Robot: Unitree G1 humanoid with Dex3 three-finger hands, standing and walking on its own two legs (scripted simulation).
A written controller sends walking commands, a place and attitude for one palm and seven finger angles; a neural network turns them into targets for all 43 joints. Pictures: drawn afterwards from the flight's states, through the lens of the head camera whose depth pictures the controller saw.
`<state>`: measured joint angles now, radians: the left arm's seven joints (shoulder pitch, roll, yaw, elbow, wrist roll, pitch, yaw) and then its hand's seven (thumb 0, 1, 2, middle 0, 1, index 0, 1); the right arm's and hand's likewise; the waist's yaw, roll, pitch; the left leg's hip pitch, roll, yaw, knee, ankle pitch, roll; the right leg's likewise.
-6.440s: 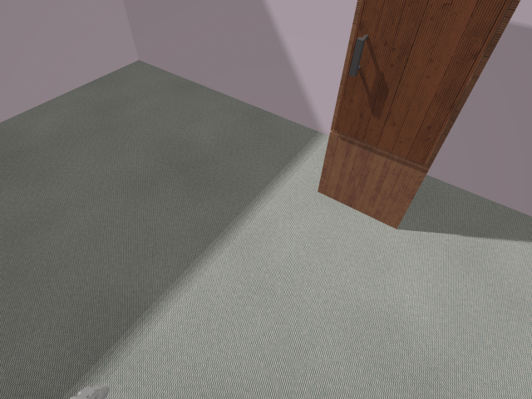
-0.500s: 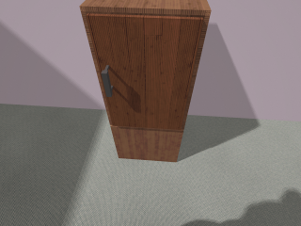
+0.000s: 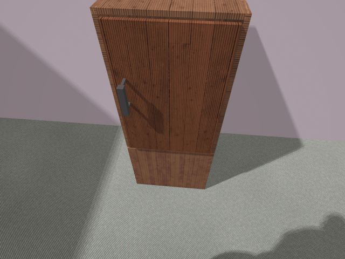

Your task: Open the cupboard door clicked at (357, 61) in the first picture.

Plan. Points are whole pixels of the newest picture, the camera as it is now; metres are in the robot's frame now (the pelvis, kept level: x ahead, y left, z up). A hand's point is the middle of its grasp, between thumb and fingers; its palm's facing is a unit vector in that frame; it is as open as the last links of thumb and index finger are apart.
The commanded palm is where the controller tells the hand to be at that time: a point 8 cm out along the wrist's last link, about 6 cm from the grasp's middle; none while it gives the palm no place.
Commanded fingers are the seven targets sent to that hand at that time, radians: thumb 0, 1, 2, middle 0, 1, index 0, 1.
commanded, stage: shuffle to correct the standing spot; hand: left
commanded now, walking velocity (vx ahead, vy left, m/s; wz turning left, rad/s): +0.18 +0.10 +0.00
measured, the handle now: (125, 97) +0.62 +0.21 +0.00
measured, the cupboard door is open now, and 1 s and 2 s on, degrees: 0 0 0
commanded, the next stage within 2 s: come to a stop and stand still in 0.30 s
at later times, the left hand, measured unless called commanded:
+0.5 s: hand out of the picture +0.10 +0.21 -0.18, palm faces +0.03 -0.99 -0.16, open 7.4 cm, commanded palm none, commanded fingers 0.00 0.90 0.90 -0.20 -0.30 -0.20 -0.30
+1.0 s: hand (103, 238) +0.20 +0.21 -0.17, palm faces +0.06 -0.97 -0.25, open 7.3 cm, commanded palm none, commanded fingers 0.00 0.90 0.90 -0.20 -0.30 -0.20 -0.30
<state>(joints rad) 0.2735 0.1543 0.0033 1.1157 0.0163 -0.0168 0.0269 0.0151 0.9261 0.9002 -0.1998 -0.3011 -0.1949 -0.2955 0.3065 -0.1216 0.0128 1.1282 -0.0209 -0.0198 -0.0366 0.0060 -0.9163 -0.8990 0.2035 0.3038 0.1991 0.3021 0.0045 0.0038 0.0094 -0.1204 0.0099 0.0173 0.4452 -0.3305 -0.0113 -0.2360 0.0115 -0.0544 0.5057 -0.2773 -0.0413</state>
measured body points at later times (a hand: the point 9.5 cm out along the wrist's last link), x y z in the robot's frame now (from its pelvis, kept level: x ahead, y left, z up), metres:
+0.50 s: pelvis +0.09 +0.04 +0.00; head +0.13 +0.05 +0.45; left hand +0.10 +0.27 -0.17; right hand +0.02 -0.16 -0.15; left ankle -0.02 +0.11 -0.74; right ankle +0.08 -0.08 -0.65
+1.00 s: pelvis +0.13 +0.02 -0.01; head +0.17 +0.02 +0.44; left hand +0.20 +0.26 -0.15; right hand +0.24 -0.22 -0.15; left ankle +0.10 +0.18 -0.68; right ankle +0.22 -0.05 -0.74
